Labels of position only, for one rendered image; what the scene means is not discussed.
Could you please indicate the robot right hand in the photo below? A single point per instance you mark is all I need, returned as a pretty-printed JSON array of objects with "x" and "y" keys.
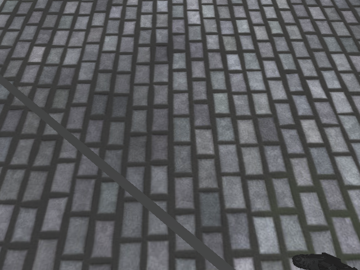
[{"x": 322, "y": 261}]

